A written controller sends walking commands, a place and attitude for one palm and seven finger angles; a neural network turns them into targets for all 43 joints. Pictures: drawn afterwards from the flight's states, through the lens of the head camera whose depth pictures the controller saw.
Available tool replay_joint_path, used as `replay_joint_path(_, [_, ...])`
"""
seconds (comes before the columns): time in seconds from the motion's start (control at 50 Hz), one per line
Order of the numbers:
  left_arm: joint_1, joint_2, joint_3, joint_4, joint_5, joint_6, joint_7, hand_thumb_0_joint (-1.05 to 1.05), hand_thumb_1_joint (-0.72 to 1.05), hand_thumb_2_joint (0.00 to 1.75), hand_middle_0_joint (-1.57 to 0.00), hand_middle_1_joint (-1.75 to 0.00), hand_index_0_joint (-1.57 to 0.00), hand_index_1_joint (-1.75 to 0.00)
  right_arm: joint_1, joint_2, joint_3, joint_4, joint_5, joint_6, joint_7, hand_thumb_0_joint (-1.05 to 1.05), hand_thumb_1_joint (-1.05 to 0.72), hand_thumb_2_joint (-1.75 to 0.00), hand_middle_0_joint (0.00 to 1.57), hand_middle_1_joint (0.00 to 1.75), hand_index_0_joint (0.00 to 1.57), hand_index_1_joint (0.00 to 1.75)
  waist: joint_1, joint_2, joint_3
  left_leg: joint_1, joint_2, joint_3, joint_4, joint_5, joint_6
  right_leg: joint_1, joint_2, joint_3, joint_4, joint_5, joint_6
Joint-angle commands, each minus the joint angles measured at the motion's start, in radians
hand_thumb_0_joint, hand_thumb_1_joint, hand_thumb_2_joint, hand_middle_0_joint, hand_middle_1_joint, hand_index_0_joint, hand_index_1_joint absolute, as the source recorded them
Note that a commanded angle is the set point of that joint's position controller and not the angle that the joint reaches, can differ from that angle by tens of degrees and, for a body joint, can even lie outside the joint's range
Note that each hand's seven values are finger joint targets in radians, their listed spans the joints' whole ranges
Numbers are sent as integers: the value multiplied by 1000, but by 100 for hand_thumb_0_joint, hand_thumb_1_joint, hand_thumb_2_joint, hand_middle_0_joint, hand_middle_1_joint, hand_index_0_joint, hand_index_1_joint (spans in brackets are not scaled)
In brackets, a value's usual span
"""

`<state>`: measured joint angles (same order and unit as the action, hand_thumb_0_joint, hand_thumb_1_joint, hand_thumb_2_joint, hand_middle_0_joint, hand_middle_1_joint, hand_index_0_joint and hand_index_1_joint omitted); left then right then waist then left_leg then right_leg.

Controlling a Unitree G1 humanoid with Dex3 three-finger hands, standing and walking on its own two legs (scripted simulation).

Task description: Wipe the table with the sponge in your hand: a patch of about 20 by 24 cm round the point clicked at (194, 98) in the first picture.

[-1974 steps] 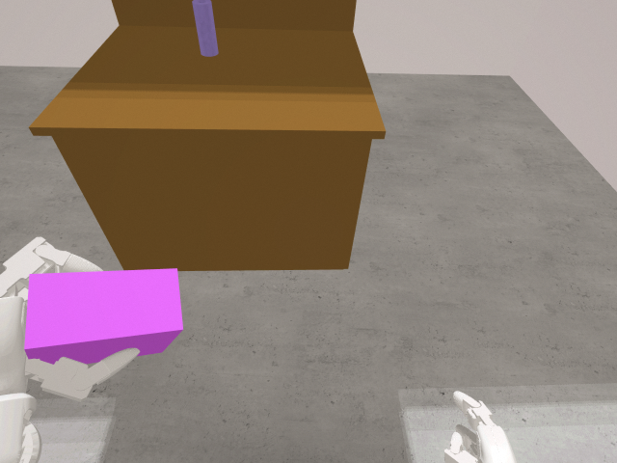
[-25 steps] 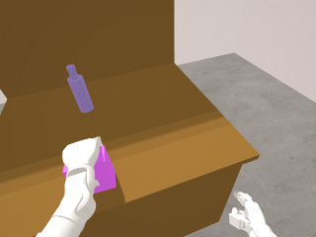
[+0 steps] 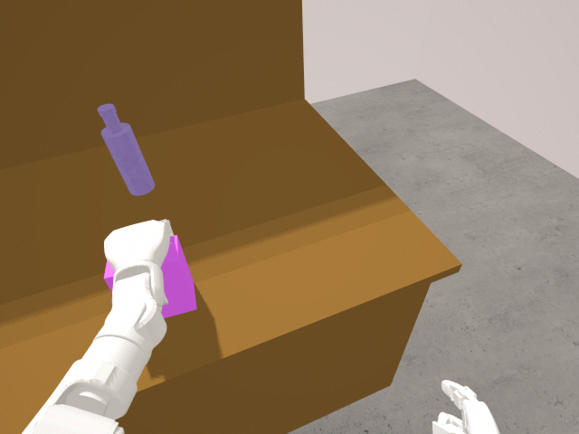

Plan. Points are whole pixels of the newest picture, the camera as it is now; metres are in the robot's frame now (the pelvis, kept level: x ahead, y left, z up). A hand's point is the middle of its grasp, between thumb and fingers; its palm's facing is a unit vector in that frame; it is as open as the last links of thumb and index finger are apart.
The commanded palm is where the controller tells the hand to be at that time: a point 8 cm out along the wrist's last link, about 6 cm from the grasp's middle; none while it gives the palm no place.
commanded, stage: wipe forward along the middle lane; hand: left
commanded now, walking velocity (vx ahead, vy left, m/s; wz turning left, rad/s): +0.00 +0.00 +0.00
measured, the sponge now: (158, 289) +0.33 +0.26 +0.00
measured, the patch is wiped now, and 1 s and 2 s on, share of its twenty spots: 0.95 0.95 1.00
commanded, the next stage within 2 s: slide back across to the first lane in 0.76 s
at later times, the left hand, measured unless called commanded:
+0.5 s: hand (145, 244) +0.39 +0.29 +0.05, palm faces -0.08 -0.02 -1.00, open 10.2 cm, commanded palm +0.37 +0.29 +0.08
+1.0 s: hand (138, 227) +0.43 +0.32 +0.05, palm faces -0.07 -0.02 -1.00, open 10.2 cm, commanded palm +0.39 +0.32 +0.09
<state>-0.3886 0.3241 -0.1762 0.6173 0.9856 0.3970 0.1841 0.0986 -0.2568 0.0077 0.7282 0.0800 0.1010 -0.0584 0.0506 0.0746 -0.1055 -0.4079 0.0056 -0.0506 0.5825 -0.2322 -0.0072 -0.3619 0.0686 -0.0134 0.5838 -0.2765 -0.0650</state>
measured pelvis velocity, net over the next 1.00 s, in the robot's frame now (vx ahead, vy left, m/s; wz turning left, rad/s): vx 0.02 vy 0.03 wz -0.02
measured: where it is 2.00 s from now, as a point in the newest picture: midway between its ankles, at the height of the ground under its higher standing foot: outside the picture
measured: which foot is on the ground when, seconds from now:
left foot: down 0.00-1.00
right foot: down 0.00-1.00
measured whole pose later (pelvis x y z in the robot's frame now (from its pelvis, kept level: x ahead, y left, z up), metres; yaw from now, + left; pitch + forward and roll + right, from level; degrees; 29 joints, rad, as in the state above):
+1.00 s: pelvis +0.02 +0.03 +0.00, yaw -1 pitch +10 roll -2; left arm -0.65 0.43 -0.06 0.94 1.02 0.26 0.22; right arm 0.20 -0.25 -0.01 0.73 0.07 0.12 -0.03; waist -0.01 0.06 -0.14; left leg -0.54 -0.01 -0.03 0.63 -0.26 0.02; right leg -0.47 0.06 0.01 0.57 -0.27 -0.02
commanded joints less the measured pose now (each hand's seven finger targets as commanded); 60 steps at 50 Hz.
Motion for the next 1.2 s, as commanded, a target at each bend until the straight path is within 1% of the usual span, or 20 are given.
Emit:
replay_joint_path(0.0, [-319, 231, 94, 11, 26, -4, 21, 0, 10, 130, -120, -160, -120, -160, -135, -124, -35, -145, 4, -42, -9, 0, -90, -90, 20, 30, 20, 30, -16, -121, -115, 35, -48, 9, -62, -59, 48, 8, -37, 103, -167, -10, 6])
replay_joint_path(0.02, [-324, 208, 75, 6, 21, -15, 21, 0, 10, 130, -120, -160, -120, -160, -127, -119, -37, -152, 4, -44, -8, 0, -90, -90, 20, 30, 20, 30, -21, -113, -129, 33, -45, 17, -55, -52, 52, 10, -40, 93, -161, 3, 12])
replay_joint_path(0.08, [-307, 230, 100, 45, 12, -33, 25, 0, 10, 130, -120, -160, -120, -160, -105, -125, -39, -147, 2, -43, -7, 0, -90, -90, 20, 30, 20, 30, -23, -160, -152, 15, -44, 20, -42, -33, 56, 37, -42, 109, -164, 56, 17])
replay_joint_path(0.1, [-319, 270, 131, 49, 12, -37, 24, 0, 10, 130, -120, -160, -120, -160, -98, -131, -42, -143, 3, -42, -6, 0, -90, -90, 20, 30, 20, 30, -21, -147, -161, 12, -45, 15, -44, -24, 53, 48, -40, 113, -159, 76, 14])
replay_joint_path(0.16, [-367, 265, 111, 82, 19, -56, 24, 0, 10, 130, -120, -160, -120, -160, -81, -130, -39, -139, 2, -41, -7, 0, -90, -90, 20, 30, 20, 30, -40, -141, -139, -8, -41, 21, -38, -36, 58, 25, -45, 110, -162, 58, 21])
replay_joint_path(0.2, [-361, 297, 143, 89, 23, -63, 24, 0, 10, 130, -120, -160, -120, -160, -70, -133, -43, -141, 3, -40, -4, 0, -90, -90, 20, 30, 20, 30, -25, -125, -166, -5, -43, 17, -43, -18, 56, 41, -41, 109, -156, 84, 15])
replay_joint_path(0.22, [-375, 297, 131, 101, 27, -69, 25, 0, 10, 130, -120, -160, -120, -160, -63, -132, -44, -137, 4, -40, -5, 0, -90, -90, 20, 30, 20, 30, -34, -105, -161, -5, -42, 22, -40, -23, 57, 30, -42, 101, -152, 70, 19])
replay_joint_path(0.3, [-397, 310, 150, 124, 25, -87, 26, 0, 10, 130, -120, -160, -120, -160, -37, -133, -50, -133, 5, -39, 1, 0, -90, -90, 20, 30, 20, 30, -40, -133, -201, -11, -39, 22, -29, 18, 60, 59, -43, 103, -142, 158, 19])
replay_joint_path(0.46, [-423, 297, 134, 165, 33, -106, 39, 0, 10, 130, -120, -160, -120, -160, -10, -137, -51, -129, 3, -29, 7, 0, -90, -90, 20, 30, 20, 30, -51, -126, -202, -14, -35, 31, -27, 26, 62, 34, -43, 82, -138, 172, 23])
replay_joint_path(0.54, [-475, 315, 138, 197, 43, -110, 47, 0, 10, 130, -120, -160, -120, -160, 0, -140, -51, -119, 3, -24, 7, 0, -90, -90, 20, 30, 20, 30, -64, -123, -197, -16, -33, 29, -25, 26, 62, 10, -40, 71, -133, 164, 24])
replay_joint_path(0.6, [-496, 335, 165, 202, 41, -112, 51, 0, 10, 130, -120, -160, -120, -160, 7, -136, -52, -119, 3, -24, 10, 0, -90, -90, 20, 30, 20, 30, -55, -104, -235, -5, -31, 25, -29, 52, 60, 24, -39, 62, -124, 184, 20])
replay_joint_path(0.66, [-521, 320, 134, 235, 51, -106, 53, 0, 10, 130, -120, -160, -120, -160, 16, -140, -50, -117, 1, -19, 11, 0, -90, -90, 20, 30, 20, 30, -72, -116, -210, -11, -29, 29, -24, 36, 60, -7, -39, 57, -128, 166, 24])
replay_joint_path(0.72, [-545, 354, 154, 259, 57, -109, 53, 0, 10, 130, -120, -160, -120, -160, 33, -145, -51, -112, -1, -16, 11, 0, -90, -90, 20, 30, 20, 30, -70, -106, -234, -5, -28, 22, -20, 51, 60, -5, -34, 49, -117, 169, 21])
replay_joint_path(0.78, [-595, 321, 118, 280, 71, -105, 52, 0, 10, 130, -120, -160, -120, -160, 43, -141, -51, -109, -2, -13, 13, 0, -90, -90, 20, 30, 20, 30, -86, -80, -217, 7, -21, 16, -22, 50, 57, -56, -32, 36, -117, 143, 18])
replay_joint_path(0.84, [-596, 292, 109, 286, 67, -117, 57, 0, 10, 130, -120, -160, -120, -160, 59, -137, -55, -111, -5, -17, 19, 0, -90, -90, 20, 30, 20, 30, -80, -68, -255, 30, -17, 8, -16, 73, 55, -68, -23, 21, -101, 142, 13])
replay_joint_path(0.9, [-583, 328, 164, 215, 51, -131, 65, 0, 10, 130, -120, -160, -120, -160, 48, -132, -63, -123, -6, -17, 21, 0, -90, -90, 20, 30, 20, 30, -53, -59, -337, 71, -14, 2, -17, 137, 55, -12, -22, 22, -89, 202, 7])
replay_joint_path(0.98, [-533, 384, 196, 205, 51, -110, 72, 0, 10, 130, -120, -160, -120, -160, 41, -140, -60, -125, -3, -10, 25, 0, -90, -90, 20, 30, 20, 30, -42, -89, -295, 57, -17, 5, -34, 126, 57, 15, -22, 20, -108, 191, 12])
replay_joint_path(1.0, [-558, 409, 212, 179, 52, -110, 71, 0, 10, 130, -120, -160, -120, -160, 28, -143, -56, -126, -1, -10, 24, 0, -90, -90, 20, 30, 20, 30, -40, -53, -292, 66, -18, -2, -43, 141, 55, 18, -21, 20, -104, 191, 6])
replay_joint_path(1.1, [-507, 404, 201, 123, 61, -87, 51, 0, 10, 130, -120, -160, -120, -160, 9, -140, -56, -136, 2, -10, 29, 0, -90, -90, 20, 30, 20, 30, -29, -21, -278, 109, -19, -8, -61, 172, 55, 33, -19, 10, -117, 193, 0])
replay_joint_path(1.18, [-447, 433, 211, 100, 61, -83, 17, 0, 10, 130, -120, -160, -120, -160, 4, -146, -52, -147, 1, -5, 30, 0, -90, -90, 20, 30, 20, 30, -22, -45, -260, 115, -20, -10, -69, 178, 57, 54, -20, 11, -131, 205, 0])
